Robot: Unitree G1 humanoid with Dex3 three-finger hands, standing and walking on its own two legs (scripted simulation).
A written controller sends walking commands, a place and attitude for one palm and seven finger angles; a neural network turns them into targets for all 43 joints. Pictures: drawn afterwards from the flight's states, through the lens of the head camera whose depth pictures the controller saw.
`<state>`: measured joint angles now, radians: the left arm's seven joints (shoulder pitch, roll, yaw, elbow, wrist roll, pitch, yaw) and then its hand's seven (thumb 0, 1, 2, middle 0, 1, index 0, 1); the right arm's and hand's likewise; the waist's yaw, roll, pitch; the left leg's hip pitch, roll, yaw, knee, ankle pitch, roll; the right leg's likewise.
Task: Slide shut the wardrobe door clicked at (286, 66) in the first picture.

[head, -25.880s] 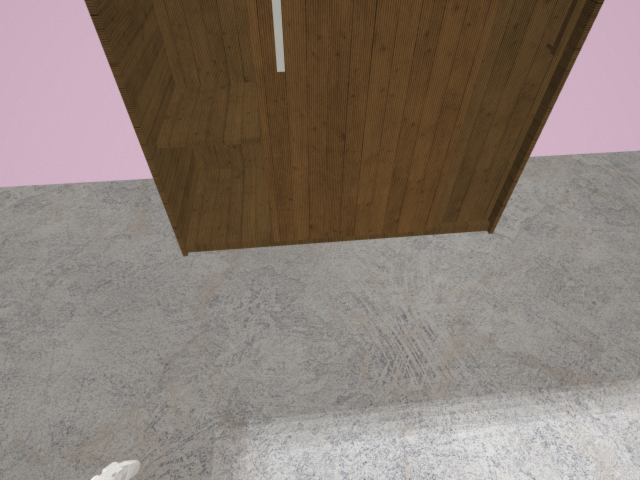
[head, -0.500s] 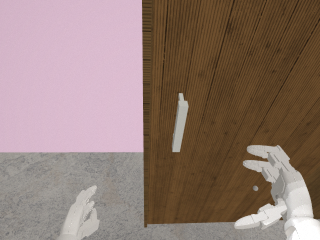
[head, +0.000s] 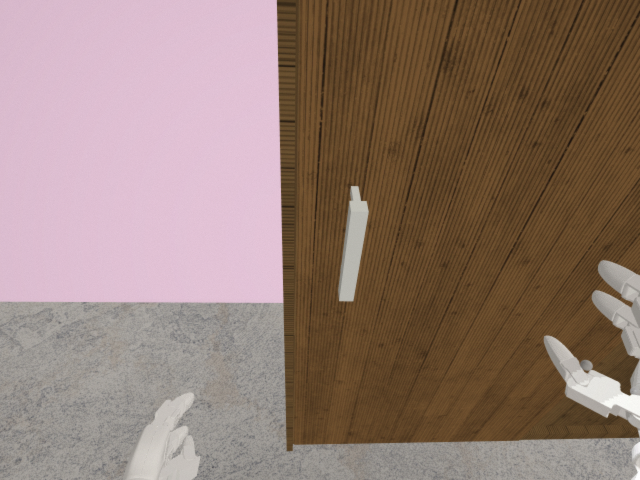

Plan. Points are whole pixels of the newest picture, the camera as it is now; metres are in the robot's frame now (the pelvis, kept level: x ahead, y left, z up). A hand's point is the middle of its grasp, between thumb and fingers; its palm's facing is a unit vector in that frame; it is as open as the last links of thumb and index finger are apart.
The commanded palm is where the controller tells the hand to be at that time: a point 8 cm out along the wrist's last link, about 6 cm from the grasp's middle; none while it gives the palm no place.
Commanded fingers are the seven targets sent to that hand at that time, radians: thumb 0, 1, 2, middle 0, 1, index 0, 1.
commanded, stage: draw the hand back to the body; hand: right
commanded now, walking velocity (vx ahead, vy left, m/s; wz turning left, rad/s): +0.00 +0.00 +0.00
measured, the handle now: (350, 245) +0.40 -0.04 +0.10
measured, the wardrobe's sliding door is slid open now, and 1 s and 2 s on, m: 0.00 0.00 0.00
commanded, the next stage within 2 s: step back with the hand held close in 0.50 s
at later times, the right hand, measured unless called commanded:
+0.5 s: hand (601, 372) +0.18 -0.25 +0.16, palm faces +0.46 +0.81 -0.35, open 7.4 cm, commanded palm +0.13 -0.29 +0.17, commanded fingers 0.00 -0.90 -0.90 0.20 0.30 0.20 0.30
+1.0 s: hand (604, 378) +0.18 -0.26 +0.15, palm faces +0.33 +0.82 -0.47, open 7.4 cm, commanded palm +0.12 -0.31 +0.18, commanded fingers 0.00 -0.90 -0.90 0.20 0.30 0.20 0.30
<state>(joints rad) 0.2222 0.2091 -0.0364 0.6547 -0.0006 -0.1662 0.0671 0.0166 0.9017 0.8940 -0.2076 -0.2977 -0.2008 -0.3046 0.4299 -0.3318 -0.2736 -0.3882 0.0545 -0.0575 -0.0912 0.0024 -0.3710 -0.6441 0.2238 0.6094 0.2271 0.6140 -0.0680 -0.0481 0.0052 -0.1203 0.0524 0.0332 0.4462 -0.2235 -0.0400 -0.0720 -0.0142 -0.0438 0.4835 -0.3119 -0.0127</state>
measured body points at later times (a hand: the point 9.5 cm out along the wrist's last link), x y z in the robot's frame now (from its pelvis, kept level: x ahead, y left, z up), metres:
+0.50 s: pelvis +0.00 +0.01 +0.00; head -0.04 +0.02 +0.45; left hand +0.19 +0.23 -0.07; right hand +0.15 -0.29 +0.18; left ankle +0.02 +0.15 -0.74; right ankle -0.02 -0.11 -0.74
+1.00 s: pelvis -0.03 -0.01 +0.00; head -0.01 -0.03 +0.45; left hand +0.14 +0.23 -0.07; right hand +0.16 -0.30 +0.17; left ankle +0.02 +0.15 -0.74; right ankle -0.02 -0.10 -0.74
